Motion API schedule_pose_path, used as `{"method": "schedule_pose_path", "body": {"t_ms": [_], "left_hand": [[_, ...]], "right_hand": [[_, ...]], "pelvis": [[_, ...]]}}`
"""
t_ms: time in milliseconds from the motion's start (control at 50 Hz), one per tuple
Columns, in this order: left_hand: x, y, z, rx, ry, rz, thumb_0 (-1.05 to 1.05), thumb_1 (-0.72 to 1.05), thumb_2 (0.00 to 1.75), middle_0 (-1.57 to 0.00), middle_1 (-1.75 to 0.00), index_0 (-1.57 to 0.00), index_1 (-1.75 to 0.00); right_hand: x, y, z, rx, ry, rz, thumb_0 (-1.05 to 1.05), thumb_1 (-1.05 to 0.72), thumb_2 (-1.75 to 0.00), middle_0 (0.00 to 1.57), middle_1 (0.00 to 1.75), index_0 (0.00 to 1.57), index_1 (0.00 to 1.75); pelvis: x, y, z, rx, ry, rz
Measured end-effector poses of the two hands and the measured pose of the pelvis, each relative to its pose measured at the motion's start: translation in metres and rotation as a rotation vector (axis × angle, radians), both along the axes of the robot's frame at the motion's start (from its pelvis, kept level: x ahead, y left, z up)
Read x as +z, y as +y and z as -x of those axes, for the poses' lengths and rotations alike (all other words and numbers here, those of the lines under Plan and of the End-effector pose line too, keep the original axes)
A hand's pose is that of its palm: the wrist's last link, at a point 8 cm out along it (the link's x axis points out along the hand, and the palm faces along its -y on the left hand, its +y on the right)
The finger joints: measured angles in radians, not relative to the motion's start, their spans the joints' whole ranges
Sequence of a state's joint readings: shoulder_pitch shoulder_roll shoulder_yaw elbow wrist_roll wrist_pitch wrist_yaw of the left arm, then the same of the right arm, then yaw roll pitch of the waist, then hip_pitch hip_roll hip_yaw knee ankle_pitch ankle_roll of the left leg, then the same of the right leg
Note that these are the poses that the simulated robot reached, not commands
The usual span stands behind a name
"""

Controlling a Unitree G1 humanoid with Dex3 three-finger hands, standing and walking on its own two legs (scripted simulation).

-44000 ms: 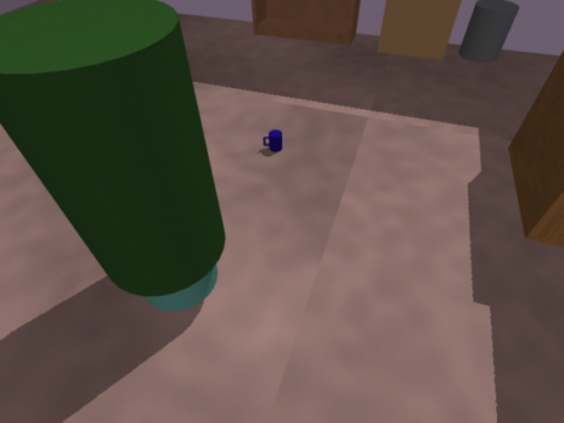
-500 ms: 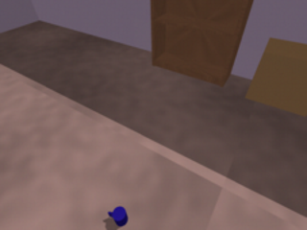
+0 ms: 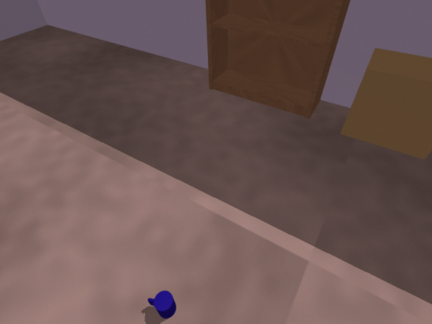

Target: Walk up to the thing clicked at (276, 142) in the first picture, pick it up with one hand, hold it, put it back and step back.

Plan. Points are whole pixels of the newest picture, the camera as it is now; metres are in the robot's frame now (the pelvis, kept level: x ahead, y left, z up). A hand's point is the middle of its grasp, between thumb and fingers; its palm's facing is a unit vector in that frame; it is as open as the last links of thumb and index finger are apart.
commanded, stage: stand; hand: left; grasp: from above
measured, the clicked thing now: (161, 303) +0.40 +0.27 -0.73
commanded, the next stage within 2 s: step back in 0.94 s
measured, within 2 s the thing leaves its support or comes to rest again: neither
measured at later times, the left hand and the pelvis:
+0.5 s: hand out of the picture +0.08 +0.24 -0.16, palm faces +0.00 -0.94 -0.34, open 7.4 cm; pelvis +0.01 -0.01 +0.00, yaw +0 degrees
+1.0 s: hand out of the picture +0.09 +0.24 -0.16, palm faces +0.01 -0.94 -0.35, open 7.4 cm; pelvis +0.01 -0.02 +0.00, yaw +0 degrees
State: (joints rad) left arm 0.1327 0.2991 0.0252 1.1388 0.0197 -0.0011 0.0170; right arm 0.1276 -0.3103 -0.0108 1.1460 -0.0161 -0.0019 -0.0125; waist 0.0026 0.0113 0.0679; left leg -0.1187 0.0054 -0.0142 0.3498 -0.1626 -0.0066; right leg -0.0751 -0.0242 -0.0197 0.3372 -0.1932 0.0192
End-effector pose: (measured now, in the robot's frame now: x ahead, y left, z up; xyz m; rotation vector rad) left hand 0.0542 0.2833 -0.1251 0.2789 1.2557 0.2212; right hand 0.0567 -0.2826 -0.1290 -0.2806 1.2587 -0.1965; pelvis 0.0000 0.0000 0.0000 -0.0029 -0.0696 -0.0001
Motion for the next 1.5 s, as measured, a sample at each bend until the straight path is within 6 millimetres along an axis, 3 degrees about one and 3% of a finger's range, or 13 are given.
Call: {"method": "schedule_pose_path", "body": {"t_ms": [940, 1060, 1180, 1300, 1380, 1500], "left_hand": [[0.008, -0.007, -0.032, -0.021, -0.019, -0.02, 0.0, 0.9, 0.9, -0.2, -0.3, -0.2, -0.3], [0.005, 0.004, -0.032, -0.014, -0.031, -0.042, 0.0, 0.9, 0.9, -0.2, -0.3, -0.2, -0.3], [-0.001, 0.028, -0.037, -0.065, -0.06, -0.073, 0.0, 0.9, 0.9, -0.2, -0.3, -0.2, -0.3], [-0.017, 0.051, -0.047, -0.066, -0.123, -0.06, 0.0, 0.9, 0.9, -0.2, -0.3, -0.2, -0.3], [-0.015, 0.05, -0.037, -0.077, -0.113, -0.047, 0.0, 0.91, 0.9, -0.2, -0.3, -0.2, -0.3], [-0.013, 0.046, -0.004, -0.119, -0.064, -0.048, 0.0, 0.91, 0.9, -0.2, -0.3, -0.2, -0.3]], "right_hand": [[0.001, -0.022, -0.028, 0.019, -0.009, 0.007, 0.01, -0.91, -0.9, 0.2, 0.3, 0.2, 0.3], [-0.001, -0.032, -0.03, 0.002, -0.025, 0.02, 0.01, -0.91, -0.9, 0.2, 0.3, 0.21, 0.3], [0.004, -0.034, -0.015, 0.003, -0.023, 0.074, 0.01, -0.91, -0.9, 0.2, 0.3, 0.2, 0.3], [0.005, -0.017, 0.02, 0.03, 0.019, 0.124, 0.01, -0.91, -0.9, 0.2, 0.3, 0.2, 0.3], [0.011, -0.005, 0.039, 0.023, 0.029, 0.119, 0.01, -0.91, -0.9, 0.2, 0.3, 0.21, 0.3], [0.006, 0.003, 0.055, 0.007, -0.041, 0.098, 0.01, -0.9, -0.9, 0.2, 0.3, 0.21, 0.3]], "pelvis": [[0.001, -0.015, -0.019, 0.0, 0.024, -0.006], [-0.007, -0.014, -0.001, 0.005, 0.036, 0.003], [-0.015, 0.003, 0.018, 0.006, 0.045, -0.013], [-0.026, 0.022, 0.037, 0.017, 0.039, -0.005], [-0.019, 0.026, 0.05, 0.005, 0.044, 0.008], [-0.019, 0.028, 0.072, -0.033, 0.04, 0.011]]}}
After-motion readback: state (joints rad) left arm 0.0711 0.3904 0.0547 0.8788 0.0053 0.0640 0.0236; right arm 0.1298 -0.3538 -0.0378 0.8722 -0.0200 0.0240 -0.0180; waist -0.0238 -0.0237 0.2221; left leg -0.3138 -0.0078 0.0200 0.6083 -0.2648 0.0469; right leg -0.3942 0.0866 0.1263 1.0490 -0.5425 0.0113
